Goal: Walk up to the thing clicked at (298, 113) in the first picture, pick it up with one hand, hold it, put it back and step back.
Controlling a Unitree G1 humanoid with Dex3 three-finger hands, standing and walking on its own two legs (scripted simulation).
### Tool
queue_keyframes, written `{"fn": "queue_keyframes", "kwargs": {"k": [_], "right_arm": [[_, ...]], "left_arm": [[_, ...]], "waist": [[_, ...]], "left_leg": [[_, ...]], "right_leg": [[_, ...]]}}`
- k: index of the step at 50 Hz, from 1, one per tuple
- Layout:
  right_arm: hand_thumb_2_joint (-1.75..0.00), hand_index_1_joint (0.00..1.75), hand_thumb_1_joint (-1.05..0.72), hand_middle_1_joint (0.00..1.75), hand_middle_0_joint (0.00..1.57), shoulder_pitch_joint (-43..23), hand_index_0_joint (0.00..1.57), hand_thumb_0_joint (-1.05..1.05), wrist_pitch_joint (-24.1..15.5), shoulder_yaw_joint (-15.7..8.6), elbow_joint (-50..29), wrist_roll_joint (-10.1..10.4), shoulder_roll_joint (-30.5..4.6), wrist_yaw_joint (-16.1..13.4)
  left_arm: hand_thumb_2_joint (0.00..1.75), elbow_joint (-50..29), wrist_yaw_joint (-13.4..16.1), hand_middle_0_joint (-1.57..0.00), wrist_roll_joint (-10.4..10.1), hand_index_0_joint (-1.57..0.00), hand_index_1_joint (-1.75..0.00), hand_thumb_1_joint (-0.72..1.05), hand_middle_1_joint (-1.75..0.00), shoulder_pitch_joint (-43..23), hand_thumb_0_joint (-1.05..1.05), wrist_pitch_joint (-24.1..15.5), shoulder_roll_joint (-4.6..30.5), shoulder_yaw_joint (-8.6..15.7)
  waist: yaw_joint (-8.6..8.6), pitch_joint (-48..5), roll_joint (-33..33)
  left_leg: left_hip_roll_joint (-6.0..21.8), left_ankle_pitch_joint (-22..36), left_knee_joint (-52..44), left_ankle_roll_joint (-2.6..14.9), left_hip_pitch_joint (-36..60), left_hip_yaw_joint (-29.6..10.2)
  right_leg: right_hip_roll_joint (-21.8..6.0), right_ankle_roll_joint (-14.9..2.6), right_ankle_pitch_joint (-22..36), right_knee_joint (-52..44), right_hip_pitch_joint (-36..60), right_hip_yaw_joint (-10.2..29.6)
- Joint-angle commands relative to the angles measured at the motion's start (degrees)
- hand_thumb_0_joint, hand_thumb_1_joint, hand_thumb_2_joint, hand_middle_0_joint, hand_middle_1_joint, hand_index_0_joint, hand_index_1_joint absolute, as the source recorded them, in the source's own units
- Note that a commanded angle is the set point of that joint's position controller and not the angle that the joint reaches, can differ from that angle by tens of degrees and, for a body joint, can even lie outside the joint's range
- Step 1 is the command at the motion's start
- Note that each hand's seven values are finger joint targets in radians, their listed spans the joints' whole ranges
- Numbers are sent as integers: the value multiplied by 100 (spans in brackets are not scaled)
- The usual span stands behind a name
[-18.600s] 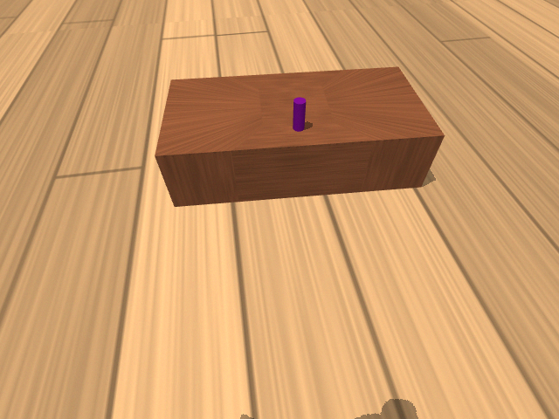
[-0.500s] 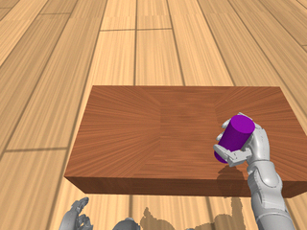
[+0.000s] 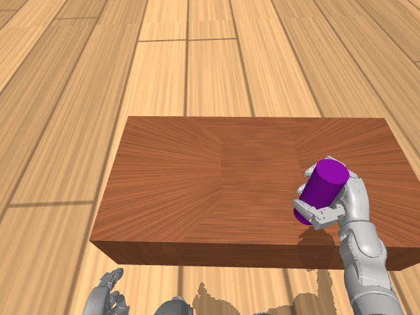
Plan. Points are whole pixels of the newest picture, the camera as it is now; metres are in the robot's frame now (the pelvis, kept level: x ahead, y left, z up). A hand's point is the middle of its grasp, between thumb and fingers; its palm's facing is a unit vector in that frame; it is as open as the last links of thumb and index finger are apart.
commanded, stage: crouch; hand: right
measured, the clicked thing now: (318, 194) +0.32 -0.17 +0.05
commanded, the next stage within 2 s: lower in 1.40 s
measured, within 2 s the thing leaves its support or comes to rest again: neither
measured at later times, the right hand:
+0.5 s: hand (290, 191) +0.42 -0.17 -0.11, palm faces +0.00 +1.00 +0.00, open 8.4 cm
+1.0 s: hand (277, 193) +0.46 -0.16 -0.20, palm faces +0.02 +1.00 -0.04, open 8.4 cm
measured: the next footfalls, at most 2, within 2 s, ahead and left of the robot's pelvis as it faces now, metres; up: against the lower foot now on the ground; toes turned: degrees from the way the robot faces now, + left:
none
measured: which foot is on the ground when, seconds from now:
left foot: down 0.00-1.00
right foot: down 0.00-1.00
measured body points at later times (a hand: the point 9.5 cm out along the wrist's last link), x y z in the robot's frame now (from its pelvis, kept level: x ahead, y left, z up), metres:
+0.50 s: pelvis -0.03 -0.01 -0.12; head +0.12 -0.02 +0.30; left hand +0.08 +0.26 -0.25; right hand +0.41 -0.22 -0.11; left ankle +0.05 +0.13 -0.70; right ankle -0.02 -0.13 -0.70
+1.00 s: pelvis -0.07 -0.01 -0.21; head +0.14 -0.02 +0.19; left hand -0.02 +0.27 -0.33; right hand +0.46 -0.21 -0.20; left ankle +0.05 +0.13 -0.70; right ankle -0.02 -0.13 -0.70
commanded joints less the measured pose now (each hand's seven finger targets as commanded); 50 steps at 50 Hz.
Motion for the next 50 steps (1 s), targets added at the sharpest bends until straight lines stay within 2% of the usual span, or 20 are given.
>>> {"fn": "queue_keyframes", "kwargs": {"k": [1,4,5,7,9,13,16,25,29,30,33,34,35,38,39,42,46,47,48,50], "right_arm": [[-131,143,-32,143,134,-1686,136,0,-536,-400,-857,96,-699,-5],[-131,144,-32,144,134,-2310,136,0,-805,-515,-1003,52,-829,-25],[-134,146,-33,146,136,-2121,138,0,-844,-458,-396,-9,-742,-37],[-136,148,-35,148,137,-2747,140,0,-1098,-479,-555,-44,-806,-23],[-137,149,-36,149,138,-2704,141,0,-1197,-343,108,-82,-592,2],[-137,148,-33,148,136,-3579,139,0,-1579,-574,609,-182,-915,83],[-135,145,-34,145,134,-4017,137,0,-1786,-928,939,-241,-1378,99],[-133,142,-37,142,133,-5028,135,0,-1748,-1066,1588,-414,-1312,62],[-137,147,-39,147,137,-5639,139,0,-1729,-1148,1641,-483,-1407,-34],[-137,147,-39,147,137,-5895,140,0,-1740,-1410,1674,-510,-1760,-81],[-139,148,-41,148,138,-6062,141,0,-1758,-1434,2071,-610,-1776,-165],[-138,148,-41,148,138,-6259,140,0,-1786,-1480,1818,-637,-1919,-178],[-140,149,-39,149,137,-6120,140,0,-1741,-1353,2419,-683,-1733,-189],[-139,148,-37,147,136,-6696,139,0,-1790,-1632,1927,-827,-2338,-286],[-138,147,-37,147,136,-6302,139,0,-1706,-1550,2594,-891,-2182,-309],[-138,147,-38,147,135,-6754,138,0,-1641,-1532,2462,-926,-2216,-347],[-137,147,-33,146,134,-7538,137,0,-1611,-1452,1830,-994,-2487,-345],[-137,147,-31,147,134,-7216,137,0,-1516,-1453,2532,-1015,-2392,-364],[-138,148,-31,148,135,-7652,138,0,-1541,-1470,1966,-964,-2466,-355],[-140,150,-30,150,136,-7447,140,0,-1449,-1416,2520,-929,-2204,-353]], "left_arm": [[87,-611,0,-19,23,-22,-28,93,-30,-193,0,-251,710,253],[88,-609,-27,-19,76,-22,-28,93,-30,-187,0,-318,739,272],[88,-568,-29,-20,88,-22,-28,93,-31,-184,0,-309,751,270],[88,-571,-33,-20,114,-22,-28,93,-31,-90,0,-328,769,301],[89,-475,-42,-20,147,-22,-29,92,-31,20,0,-357,779,303],[89,-387,-112,-20,218,-22,-29,92,-31,296,0,-356,870,348],[89,-453,-174,-20,251,-22,-29,92,-31,382,0,-332,951,336],[91,-566,-415,-20,306,-20,-30,90,-31,639,0,-133,1140,412],[92,-447,-501,-20,300,-20,-31,89,-31,830,0,-43,1198,451],[92,-449,-502,-20,301,-21,-31,90,-31,840,0,-36,1274,484],[92,-286,-532,-20,330,-21,-30,90,-31,977,0,15,1188,445],[92,-412,-540,-20,341,-21,-30,90,-31,886,0,13,1265,503],[92,-312,-560,-20,346,-21,-30,89,-31,887,0,47,1164,402],[90,-417,-583,-20,382,-21,-29,91,-30,916,0,104,1200,408],[91,-452,-595,-20,380,-20,-29,90,-30,885,0,121,1169,358],[90,-451,-586,-20,396,-21,-29,91,-30,942,0,166,1212,369],[91,-500,-571,-20,405,-20,-29,90,-30,1008,0,208,1269,349],[92,-475,-565,-20,393,-20,-30,89,-30,1073,0,214,1295,330],[91,-467,-550,-20,394,-20,-29,90,-30,1092,0,214,1316,352],[92,-405,-545,-20,397,-20,-30,89,-30,1166,0,198,1304,308]], "waist": [[64,-1054,195],[55,-1609,-44],[172,-1304,125],[225,-2004,11],[318,-1929,118],[433,-2833,-52],[330,-3256,-231],[509,-4382,-463],[708,-4532,-329],[752,-4585,-346],[902,-4293,-96],[833,-4458,-279],[917,-3984,-82],[793,-4540,-502],[825,-4337,-356],[957,-4306,-476],[1008,-4891,-1008],[1083,-4718,-790],[1109,-4885,-977],[1220,-4752,-790]], "left_leg": [[-66,574,-445,63,934,-154],[-34,660,-86,75,759,-243],[-55,554,35,77,485,-230],[-35,706,372,68,346,-309],[-55,723,701,78,-98,-263],[-36,1007,1631,142,-820,-307],[-6,986,2208,185,-1247,-342],[39,1011,3146,276,-2144,-210],[45,1166,3470,284,-2364,-211],[48,1051,3528,280,-2461,-221],[60,740,3672,267,-2787,-234],[84,605,3702,268,-2824,-272],[72,159,3648,246,-3149,-223],[116,-194,3747,232,-3126,-346],[110,-322,3746,212,-3140,-325],[110,-519,3842,206,-3436,-288],[122,-329,4059,233,-3609,-280],[115,-344,4089,229,-3656,-244],[121,-266,4152,236,-3697,-253],[124,-58,4248,241,-3753,-223]], "right_leg": [[132,-186,830,-605,-396,-76],[158,-173,907,-275,-543,-75],[152,-201,742,-148,-784,-54],[171,-187,842,212,-911,-56],[178,-180,836,485,-1305,-30],[190,-124,1071,1357,-2130,-18],[226,-99,1105,1890,-2756,-31],[242,-52,1348,2683,-3218,177],[262,-89,1368,3077,-3683,151],[273,-102,1228,3190,-3822,157],[288,-171,719,3442,-4450,105],[292,-169,585,3470,-4498,72],[293,-200,155,3423,-4706,106],[312,-201,-208,3550,-4923,46],[315,-214,-315,3559,-5073,33],[311,-229,-574,3634,-5281,76],[287,-194,-375,3789,-4967,72],[289,-199,-375,3834,-5041,95],[286,-193,-311,3921,-5038,97],[277,-188,-105,4081,-5173,101]]}}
